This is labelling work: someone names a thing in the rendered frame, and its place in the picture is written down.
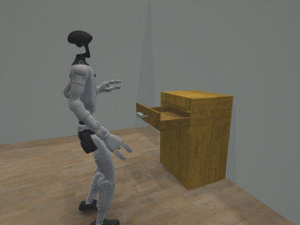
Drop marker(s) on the cabinet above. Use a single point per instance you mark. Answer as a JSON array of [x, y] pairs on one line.
[[197, 155]]

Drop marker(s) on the left robot upper arm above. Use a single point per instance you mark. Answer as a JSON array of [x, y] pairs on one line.
[[67, 89]]

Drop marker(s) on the humanoid robot torso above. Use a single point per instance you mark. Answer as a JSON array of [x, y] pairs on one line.
[[88, 98]]

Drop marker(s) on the handle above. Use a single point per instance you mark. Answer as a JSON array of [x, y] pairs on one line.
[[140, 114]]

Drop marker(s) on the left robot forearm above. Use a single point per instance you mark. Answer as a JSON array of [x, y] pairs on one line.
[[98, 90]]

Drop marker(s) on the left robot hand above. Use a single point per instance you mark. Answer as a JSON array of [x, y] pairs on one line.
[[105, 86]]

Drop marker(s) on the right robot hand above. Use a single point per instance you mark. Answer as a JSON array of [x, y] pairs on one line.
[[113, 142]]

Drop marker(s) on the right robot forearm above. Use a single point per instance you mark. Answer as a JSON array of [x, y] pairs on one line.
[[84, 116]]

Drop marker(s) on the drawer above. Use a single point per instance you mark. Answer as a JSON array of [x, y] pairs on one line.
[[164, 118]]

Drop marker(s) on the right robot upper arm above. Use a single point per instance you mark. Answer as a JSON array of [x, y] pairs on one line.
[[80, 74]]

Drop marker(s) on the robot right shin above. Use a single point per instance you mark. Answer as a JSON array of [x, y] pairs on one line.
[[104, 199]]

